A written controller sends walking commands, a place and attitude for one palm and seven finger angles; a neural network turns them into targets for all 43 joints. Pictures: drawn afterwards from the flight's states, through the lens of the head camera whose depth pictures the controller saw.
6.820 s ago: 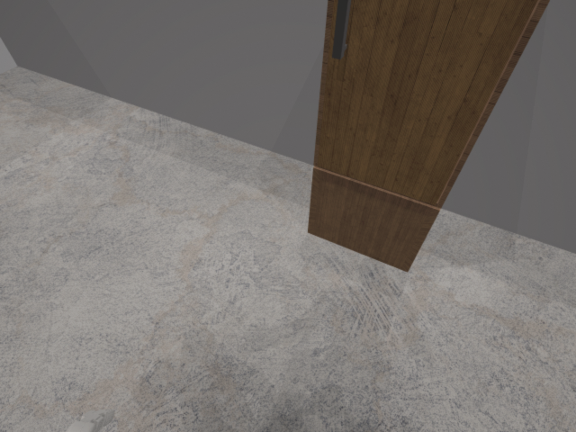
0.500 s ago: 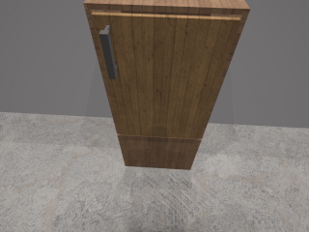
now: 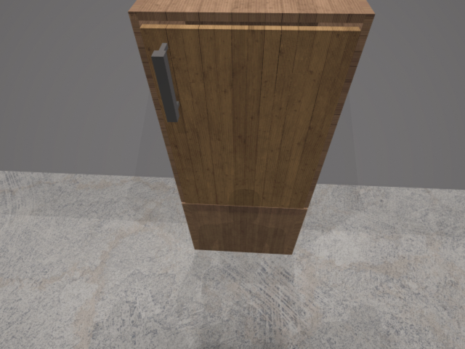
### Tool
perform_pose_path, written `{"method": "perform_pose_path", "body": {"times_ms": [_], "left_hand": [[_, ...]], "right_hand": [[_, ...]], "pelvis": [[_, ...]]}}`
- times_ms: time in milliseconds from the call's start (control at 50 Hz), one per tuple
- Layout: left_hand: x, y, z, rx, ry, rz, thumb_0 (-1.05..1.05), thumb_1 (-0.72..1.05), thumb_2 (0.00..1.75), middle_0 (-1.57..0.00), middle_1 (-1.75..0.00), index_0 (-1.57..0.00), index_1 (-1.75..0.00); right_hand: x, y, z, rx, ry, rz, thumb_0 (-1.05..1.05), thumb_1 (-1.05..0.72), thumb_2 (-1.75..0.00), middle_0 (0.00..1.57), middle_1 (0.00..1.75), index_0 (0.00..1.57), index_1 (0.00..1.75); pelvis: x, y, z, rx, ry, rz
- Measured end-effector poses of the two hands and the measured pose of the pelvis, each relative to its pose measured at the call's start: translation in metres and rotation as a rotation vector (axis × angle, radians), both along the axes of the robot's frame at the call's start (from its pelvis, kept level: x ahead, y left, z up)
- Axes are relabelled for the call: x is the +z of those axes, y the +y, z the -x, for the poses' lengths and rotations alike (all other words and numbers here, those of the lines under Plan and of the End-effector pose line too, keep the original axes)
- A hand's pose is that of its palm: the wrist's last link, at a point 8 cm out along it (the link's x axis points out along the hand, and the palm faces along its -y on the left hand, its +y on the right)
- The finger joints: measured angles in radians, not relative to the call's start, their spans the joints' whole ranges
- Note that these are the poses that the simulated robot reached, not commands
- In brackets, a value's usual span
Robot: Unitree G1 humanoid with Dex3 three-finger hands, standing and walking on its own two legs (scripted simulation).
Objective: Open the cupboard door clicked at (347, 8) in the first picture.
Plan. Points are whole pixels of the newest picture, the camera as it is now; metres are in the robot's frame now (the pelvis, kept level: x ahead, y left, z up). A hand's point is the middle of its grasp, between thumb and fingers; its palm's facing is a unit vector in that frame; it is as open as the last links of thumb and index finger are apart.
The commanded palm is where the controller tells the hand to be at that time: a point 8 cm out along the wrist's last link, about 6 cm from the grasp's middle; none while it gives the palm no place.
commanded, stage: look again from close up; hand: left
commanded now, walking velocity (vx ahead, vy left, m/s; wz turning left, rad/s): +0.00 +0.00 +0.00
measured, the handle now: (168, 84) +0.59 +0.17 +0.14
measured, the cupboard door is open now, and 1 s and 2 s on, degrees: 0 0 0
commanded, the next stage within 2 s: raise the hand with hooked fingers in 0.52 s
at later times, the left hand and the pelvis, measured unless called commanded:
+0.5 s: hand out of the picture +0.06 +0.17 -0.17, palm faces +0.02 -0.97 -0.23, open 7.4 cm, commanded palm none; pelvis +0.03 -0.02 +0.00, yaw +1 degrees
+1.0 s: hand (133, 308) +0.19 +0.18 -0.02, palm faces -0.01 -1.00 -0.02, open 8.4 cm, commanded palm +0.16 +0.24 -0.01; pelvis -0.01 -0.03 -0.06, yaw +1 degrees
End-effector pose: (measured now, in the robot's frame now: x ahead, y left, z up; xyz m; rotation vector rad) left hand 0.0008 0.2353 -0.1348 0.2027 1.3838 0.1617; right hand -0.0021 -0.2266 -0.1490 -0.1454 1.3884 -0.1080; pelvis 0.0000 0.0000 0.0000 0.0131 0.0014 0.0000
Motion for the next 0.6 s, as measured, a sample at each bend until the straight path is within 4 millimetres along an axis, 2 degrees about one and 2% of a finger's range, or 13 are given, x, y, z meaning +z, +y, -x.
{"method": "perform_pose_path", "body": {"times_ms": [140,380,600], "left_hand": [[-0.004,-0.012,-0.013,0.003,0.001,0.019,0.00,0.91,0.89,-0.20,-0.30,-0.20,-0.30],[-0.005,-0.018,-0.046,0.006,-0.054,0.016,0.00,0.91,0.89,-0.20,-0.30,-0.20,-0.30],[-0.003,-0.015,-0.057,0.017,-0.065,-0.003,0.00,0.91,0.89,-0.20,-0.30,-0.20,-0.30]], "right_hand": [[0.000,-0.002,-0.004,-0.007,0.024,0.003,0.01,-0.91,-0.90,0.20,0.30,0.20,0.30],[0.001,-0.012,-0.042,0.009,-0.027,0.017,0.01,-0.92,-0.90,0.20,0.30,0.20,0.30],[0.004,-0.026,-0.070,0.033,-0.055,0.038,0.01,-0.91,-0.90,0.20,0.30,0.20,0.30]], "pelvis": [[0.000,-0.005,-0.010,0.002,-0.004,0.000],[0.000,-0.014,-0.025,0.009,-0.003,0.000],[0.000,-0.021,-0.035,0.019,0.000,0.001]]}}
